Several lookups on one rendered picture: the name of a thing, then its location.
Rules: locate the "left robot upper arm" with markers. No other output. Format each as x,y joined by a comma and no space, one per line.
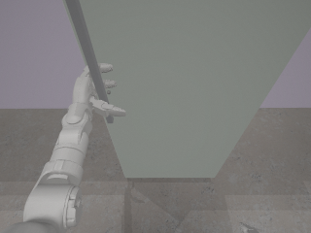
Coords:
51,208

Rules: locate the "robot left hand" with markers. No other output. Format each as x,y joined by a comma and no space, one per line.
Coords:
84,88

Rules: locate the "handle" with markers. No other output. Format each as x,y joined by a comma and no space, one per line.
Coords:
79,22

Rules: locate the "fridge door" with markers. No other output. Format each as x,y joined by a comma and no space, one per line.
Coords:
191,75

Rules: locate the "robot left forearm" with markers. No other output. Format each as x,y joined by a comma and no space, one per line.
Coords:
69,153

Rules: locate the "robot right hand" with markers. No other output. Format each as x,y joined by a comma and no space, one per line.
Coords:
247,228

